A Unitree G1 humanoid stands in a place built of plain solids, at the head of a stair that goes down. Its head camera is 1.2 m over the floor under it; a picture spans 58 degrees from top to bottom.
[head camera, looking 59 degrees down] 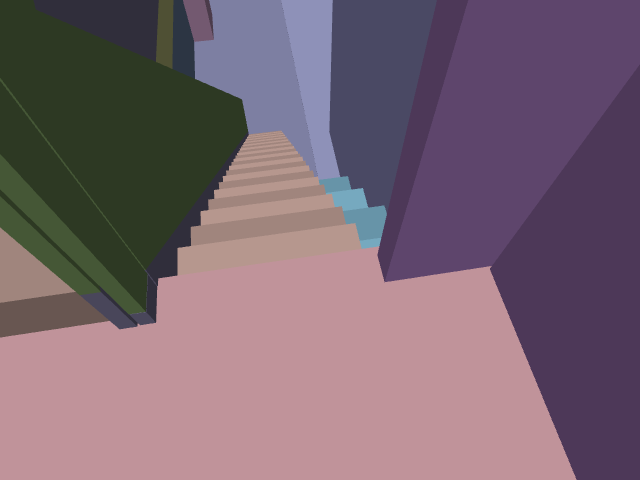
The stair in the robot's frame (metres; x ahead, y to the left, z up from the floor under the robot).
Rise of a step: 0.21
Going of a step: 0.23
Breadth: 0.68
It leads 9 degrees to the left of straight ahead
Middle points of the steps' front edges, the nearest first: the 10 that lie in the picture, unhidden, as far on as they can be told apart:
0.64 0.16 0.00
0.87 0.20 -0.20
1.09 0.24 -0.41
1.32 0.27 -0.61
1.55 0.31 -0.82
1.77 0.35 -1.03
2.00 0.39 -1.23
2.22 0.42 -1.44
2.45 0.46 -1.64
2.68 0.50 -1.85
